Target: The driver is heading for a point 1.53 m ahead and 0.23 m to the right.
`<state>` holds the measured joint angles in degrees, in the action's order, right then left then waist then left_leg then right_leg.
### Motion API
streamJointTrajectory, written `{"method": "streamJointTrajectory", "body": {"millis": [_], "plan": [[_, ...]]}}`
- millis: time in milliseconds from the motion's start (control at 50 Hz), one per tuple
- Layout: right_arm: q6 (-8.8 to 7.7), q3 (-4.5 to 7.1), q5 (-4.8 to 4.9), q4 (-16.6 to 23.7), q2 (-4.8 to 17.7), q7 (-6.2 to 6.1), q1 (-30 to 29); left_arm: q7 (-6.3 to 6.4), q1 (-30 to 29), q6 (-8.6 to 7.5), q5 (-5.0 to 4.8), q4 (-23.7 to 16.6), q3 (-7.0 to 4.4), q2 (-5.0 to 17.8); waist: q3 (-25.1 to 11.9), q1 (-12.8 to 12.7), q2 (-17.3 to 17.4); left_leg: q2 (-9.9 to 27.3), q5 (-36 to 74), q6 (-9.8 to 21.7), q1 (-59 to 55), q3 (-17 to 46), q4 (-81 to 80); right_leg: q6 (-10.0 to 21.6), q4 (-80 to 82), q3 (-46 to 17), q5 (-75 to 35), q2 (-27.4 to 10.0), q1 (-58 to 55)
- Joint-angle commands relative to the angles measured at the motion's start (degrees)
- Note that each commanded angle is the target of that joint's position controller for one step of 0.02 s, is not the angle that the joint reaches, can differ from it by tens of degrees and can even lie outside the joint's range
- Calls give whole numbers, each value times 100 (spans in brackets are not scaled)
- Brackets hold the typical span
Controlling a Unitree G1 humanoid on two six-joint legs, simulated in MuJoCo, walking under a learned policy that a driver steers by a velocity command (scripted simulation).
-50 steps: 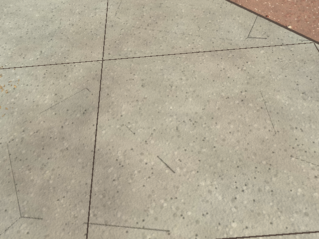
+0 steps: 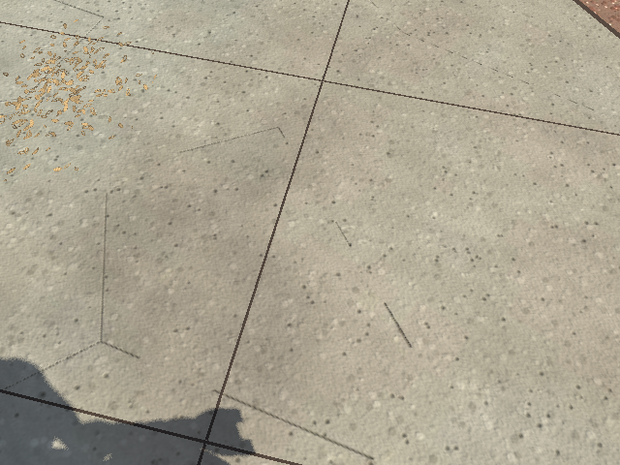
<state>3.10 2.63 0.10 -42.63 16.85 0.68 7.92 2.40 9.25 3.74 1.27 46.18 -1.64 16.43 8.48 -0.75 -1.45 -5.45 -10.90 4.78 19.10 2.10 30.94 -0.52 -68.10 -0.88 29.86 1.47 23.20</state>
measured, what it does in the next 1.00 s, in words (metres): walks ahead, turning right: right foot, then left foot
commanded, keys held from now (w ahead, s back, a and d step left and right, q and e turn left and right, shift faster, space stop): w+q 0.06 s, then w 0.10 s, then w+e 0.84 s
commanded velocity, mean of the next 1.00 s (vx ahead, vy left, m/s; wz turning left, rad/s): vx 0.36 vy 0.00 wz -0.20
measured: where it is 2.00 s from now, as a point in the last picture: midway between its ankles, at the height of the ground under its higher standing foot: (397, 269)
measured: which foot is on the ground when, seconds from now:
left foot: down 0.00-0.30, up 0.32-0.70, down 0.72-1.00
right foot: up 0.00-0.28, down 0.30-0.74, up 0.76-1.00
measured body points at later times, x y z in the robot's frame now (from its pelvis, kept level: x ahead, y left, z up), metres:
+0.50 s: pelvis +0.07 -0.02 +0.02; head +0.08 -0.05 +0.47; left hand +0.00 +0.24 -0.10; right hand +0.25 -0.27 -0.09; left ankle +0.12 +0.12 -0.67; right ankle +0.01 -0.11 -0.73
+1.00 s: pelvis +0.31 +0.02 +0.01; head +0.34 +0.02 +0.46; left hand +0.52 +0.24 -0.11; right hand +0.26 -0.25 -0.11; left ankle +0.26 +0.12 -0.73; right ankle +0.34 -0.12 -0.65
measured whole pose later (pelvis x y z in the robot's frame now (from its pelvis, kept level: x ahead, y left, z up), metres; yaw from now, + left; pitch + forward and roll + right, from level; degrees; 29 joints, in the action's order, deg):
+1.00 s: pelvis +0.31 +0.02 +0.01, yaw -16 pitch +2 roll +1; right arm -5.3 2.3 -1.3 -48.7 14.2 -0.5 21.5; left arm -3.6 9.4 -0.3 2.2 46.1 -4.6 17.4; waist 1.1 1.5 -2.9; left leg -1.7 -15.2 2.7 2.7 -8.4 15.8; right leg 2.9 -60.9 -0.3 10.4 -2.0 38.4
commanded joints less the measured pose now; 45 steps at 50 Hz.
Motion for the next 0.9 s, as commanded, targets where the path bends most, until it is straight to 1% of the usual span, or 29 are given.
{"method": "streamJointTrajectory", "body": {"millis": [20, 60, 100, 160, 200, 220, 260, 280, 300, 320, 340, 360, 380, 420, 480, 600, 640, 660, 680, 700, 720, 740, 760, 780, 800, 820, 840, 860, 900], "plan": [[30, 228, -36, 307, 789, -115, 69, -81, 480, -7, 90, -262, -192, 747, -1206, -66, 634, 1279, 1807, 778, -876, 1657, -1228, -84, 180, -277, -592, -139, 247], [11, 276, -74, 252, 863, -67, 169, -195, 395, -36, 103, -329, -161, 609, -1310, -5, 799, 1020, -698, 718, -787, 1850, -1633, -135, 951, -121, -620, -59, 95], [-3, 322, -120, 194, 950, -39, 291, -236, 253, -61, 93, -383, -149, 577, -1148, 100, 1041, 1117, -1990, 850, -718, 2192, -2000, -178, 1533, 16, -368, -1, 82], [-28, 324, -186, 95, 922, -20, 459, -240, 177, -174, 75, -400, -127, 513, -1053, 172, 1043, 1222, -2430, 852, -476, 2365, -2106, -78, 2177, 106, -265, 43, -289], [-51, 286, -195, 38, 837, -24, 412, -259, 499, -257, 48, -253, -90, 417, -1080, 69, 1070, 1198, -2560, 739, -162, 2184, -2117, 87, 2694, 288, -219, 99, -887], [-57, 273, -186, 11, 808, -29, 386, -257, 702, -288, 24, -152, -80, 390, -1017, -4, 1052, 1184, -2657, 685, 47, 2097, -2116, 204, 3029, 389, -316, 125, -1210], [-58, 253, -152, 17, 751, -68, 186, -204, 1283, -342, -5, 126, -49, 285, -754, -345, 782, 1078, -3034, 520, 734, 1796, -1763, 522, 4235, 596, -955, 138, -2135], [-90, 211, -184, 74, 586, -97, 33, -154, 1595, -386, 4, 274, -39, 317, -481, -503, 368, 874, -3028, 337, 1268, 1481, -1105, 672, 4840, 291, -640, 58, -2501], [-147, 109, -148, 167, 202, -94, 56, -123, 1886, -465, 48, 345, -33, 498, -560, -474, -773, 360, -2632, 101, 1857, 659, 664, 877, 5740, -1569, 864, -1093, -2770], [-250, 98, -154, 462, 308, -64, -347, -166, 1605, -495, 32, 286, -187, 1100, 27, -311, -1001, -18, -1532, -143, 2677, -88, 1412, 1360, 6595, -3815, 2015, -2288, -2092], [-330, 138, -219, 474, 554, -38, -470, -194, 1229, -515, 33, 248, -222, 1050, 356, -60, -373, 428, -862, -186, 2567, 227, 1737, 1478, 6759, -3866, 1954, -2248, -1578], [-394, 162, -213, 317, 643, 31, -218, -238, 941, -568, -26, 178, -212, 932, 211, 143, -284, 501, -473, -300, 2289, 221, 1841, 1345, 6639, -3359, 1337, -1886, -1537], [-431, 168, -244, 183, 677, 84, -57, -277, 906, -623, -31, 182, -215, 862, -23, 166, -330, 507, -269, -396, 2078, 123, 1958, 1214, 6541, -2853, 669, -1548, -1664], [-442, 135, -315, 137, 542, 157, -102, -278, 1244, -709, -66, 340, -183, 635, -266, 55, -518, 532, -6, -516, 1898, -86, 2134, 1137, 6423, -2232, -157, -1127, -1773], [-445, 44, -276, 319, 292, 147, -612, -256, 1903, -751, -81, 610, -214, 530, -270, -216, -516, 581, 175, -640, 2196, -189, 1842, 1231, 6255, -2142, -928, -1042, -2149], [-545, -46, -183, 686, 184, 146, -1582, -191, 2485, -737, -17, 791, -317, 597, -322, -623, -677, 415, -138, -711, 2007, -344, 742, 1324, 5550, -2136, -2681, -1016, -2490], [-591, -60, -149, 744, 198, 134, -1533, -171, 2409, -712, 3, 763, -351, 629, -439, -525, -759, 315, -311, -643, 1449, -374, 410, 1241, 5202, -2174, -3386, -1025, -2292], [-616, -50, -117, 703, 232, 107, -1283, -163, 2238, -699, 2, 708, -373, 660, -531, -355, -783, 258, -270, -585, 868, -350, 147, 1121, 5049, -2205, -3632, -1015, -2031], [-640, -20, -89, 585, 295, 59, -853, -166, 2001, -700, -17, 636, -397, 724, -674, -104, -761, 155, -208, -501, 25, -360, -164, 975, 4799, -2186, -4005, -943, -1670], [-683, 50, -97, 376, 454, -25, -170, -191, 1787, -730, -66, 573, -418, 786, -996, 264, -557, 148, 92, -372, -1145, -330, -520, 793, 4163, -2001, -4381, -720, -1264], [-754, 181, -185, 195, 860, -146, 716, -243, 1608, -788, -139, 463, -418, 721, -1556, 691, -96, 810, -136, -152, -2541, 250, -641, 612, 2932, -1625, -3948, -318, -549], [-751, 303, -345, 164, 1393, -250, 1628, -242, 1714, -842, -264, 180, -285, 116, -2547, 920, 1082, 2625, -1797, 152, -4047, 2237, -1008, 450, 1194, -923, -1300, 237, 648], [-657, 349, -311, 107, 1550, -257, 1458, -228, 1926, -786, -185, 76, -302, 262, -2538, 580, 1735, 3233, -2302, 568, -3568, 4218, -1756, 454, 246, -559, 79, 417, 1400], [-641, 245, -281, 164, 1006, -226, 1015, -224, 1795, -697, -48, 209, -338, 429, -1593, 337, 930, 3012, -2620, 593, -2762, 3637, -1760, 543, -211, -602, -389, -92, 1619], [-677, 134, -235, 207, 535, -189, 678, -308, 1454, -676, 3, 235, -326, 334, -957, 277, 446, 2638, -1907, 525, -2053, 2667, -1830, 538, -117, -520, -855, -278, 1563], [-716, 71, -244, 192, 326, -165, 546, -364, 1311, -650, 7, 226, -317, 211, -679, 177, 478, 2336, -991, 418, -1617, 1874, -1954, 502, 78, -455, -1099, -409, 1409], [-765, 34, -233, 111, 225, -171, 619, -413, 1202, -591, 72, 195, -339, 230, -564, 115, 667, 2140, -314, 361, -1411, 1370, -2018, 461, 186, -389, -1168, -484, 1333], [-818, 22, -210, 39, 181, -163, 694, -459, 1175, -525, 95, 190, -333, 203, -562, 67, 754, 1999, 330, 319, -1378, 975, -2038, 428, 186, -320, -1247, -487, 1306], [-928, 30, -142, -109, 185, -128, 954, -528, 906, -451, 88, 29, -316, 131, -654, 19, 761, 1988, 1547, 329, -1553, 523, -1996, 404, 191, -245, -1455, -462, 1524]]}}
